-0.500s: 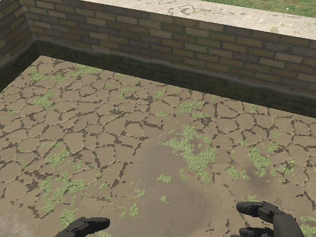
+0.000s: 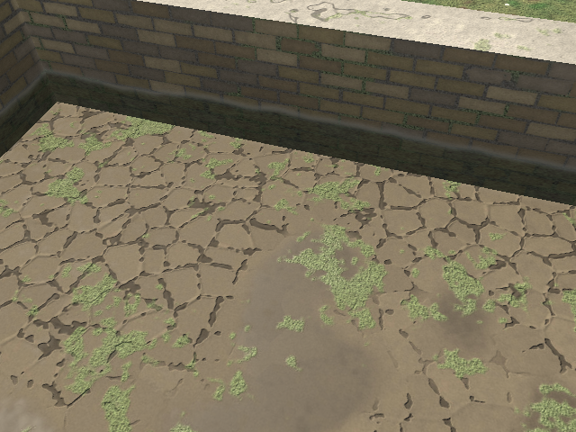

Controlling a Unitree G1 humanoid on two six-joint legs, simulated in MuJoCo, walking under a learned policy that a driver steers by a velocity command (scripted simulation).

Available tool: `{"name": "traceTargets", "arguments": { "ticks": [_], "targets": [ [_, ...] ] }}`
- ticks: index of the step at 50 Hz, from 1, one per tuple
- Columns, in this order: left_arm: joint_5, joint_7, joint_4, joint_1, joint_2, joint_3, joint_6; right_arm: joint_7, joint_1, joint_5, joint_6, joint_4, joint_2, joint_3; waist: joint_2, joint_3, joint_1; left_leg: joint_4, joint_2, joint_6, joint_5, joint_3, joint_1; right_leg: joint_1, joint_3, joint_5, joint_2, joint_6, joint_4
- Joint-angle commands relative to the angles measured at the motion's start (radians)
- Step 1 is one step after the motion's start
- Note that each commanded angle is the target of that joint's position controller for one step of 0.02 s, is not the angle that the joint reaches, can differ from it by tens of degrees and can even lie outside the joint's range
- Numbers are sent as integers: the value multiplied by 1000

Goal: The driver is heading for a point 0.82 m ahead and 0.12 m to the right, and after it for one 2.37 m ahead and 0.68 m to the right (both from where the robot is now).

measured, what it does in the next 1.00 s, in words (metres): stands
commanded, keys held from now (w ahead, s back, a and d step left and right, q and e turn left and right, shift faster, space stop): shift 0.10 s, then w+shift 0.90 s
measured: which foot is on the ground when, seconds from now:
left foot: down 0.00-1.00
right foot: down 0.00-1.00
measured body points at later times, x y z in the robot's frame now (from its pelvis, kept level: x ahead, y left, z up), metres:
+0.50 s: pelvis +0.00 +0.00 -0.02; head +0.01 +0.00 +0.43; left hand +0.21 +0.19 -0.09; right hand +0.22 -0.20 -0.10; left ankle +0.01 +0.14 -0.75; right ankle -0.02 -0.07 -0.75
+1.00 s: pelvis -0.03 +0.03 -0.02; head -0.04 +0.03 +0.43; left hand +0.18 +0.22 -0.08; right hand +0.23 -0.15 -0.06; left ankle +0.01 +0.14 -0.75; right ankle -0.03 -0.07 -0.75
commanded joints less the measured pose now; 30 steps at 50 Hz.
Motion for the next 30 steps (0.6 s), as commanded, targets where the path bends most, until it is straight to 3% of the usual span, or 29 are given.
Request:
{"name": "traceTargets", "arguments": {
  "ticks": [1, 3, 4, 5, 6, 7, 9, 11, 15, 21, 29, 30],
  "targets": [
    [-1, -1, -77, -41, 79, 24, -5, -3, -57, -4, -18, -71, -65, -16, -27, -101, 5, -35, 83, 38, 165, -62, -36, 116, 132, 350, -136, 8, -54],
    [-1, -1, -76, -43, 81, 26, 2, -3, -52, -3, -20, -66, -66, -17, -26, -100, 7, -33, 83, 39, 162, -56, -43, 118, 132, 363, -137, 5, -55],
    [10, 0, -80, -47, 63, 19, 14, 0, -33, -10, -19, -58, -52, -15, -3, -89, 0, -52, 74, 41, 154, -50, -58, 119, 136, 339, -129, 0, -44],
    [11, 1, -81, -43, 66, 21, 20, 2, -33, -10, -19, -56, -52, -15, -5, -85, 7, -48, 75, 43, 157, -48, -62, 117, 136, 322, -127, 1, -46],
    [14, 2, -81, -49, 46, 11, 23, 2, -42, -11, -17, -56, -38, -10, -5, -104, 9, -72, 75, 43, 129, -49, -39, 108, 129, 224, -120, 8, -64],
    [12, 4, -91, -78, 41, 8, 26, 1, -87, -10, -15, -72, -31, -7, -11, -79, 14, -52, 64, 41, 130, -39, -49, 84, 123, 164, -104, 17, -62],
    [2, 8, -106, -92, 78, 25, 35, -3, -114, -16, -14, -92, -44, -14, -55, -74, 19, 51, 19, 49, 59, 17, -126, 97, 131, 110, -97, 1, -14],
    [-1, 13, -120, -96, 82, 30, 39, -4, -121, -22, -19, -108, -45, -13, -62, -63, 15, 95, 12, 48, 45, 39, -174, 80, 146, 110, -123, -17, 17],
    [3, 25, -146, -111, 78, 35, 34, -8, -150, -24, -31, -139, -40, -10, -63, -82, 11, 156, 14, 46, 93, 61, -174, 61, 141, 242, -139, -20, 93],
    [10, 29, -172, -140, 61, 35, 30, -12, -202, -16, -36, -170, -36, -7, -28, -128, 15, 216, 16, 46, 284, 68, -119, 37, 93, 356, -108, 20, 172],
    [7, 26, -194, -191, 33, 28, 14, -6, -276, -4, -39, -203, -18, 2, -18, -146, 17, 226, 29, 42, 291, 58, -112, -9, 77, 245, -105, 45, 184],
    [1, 24, -196, -189, 44, 32, 10, -7, -275, 1, -41, -201, -45, -6, -10, -141, 25, 222, 36, 41, 294, 53, -138, 4, 90, 209, -106, 42, 173]
  ]
}}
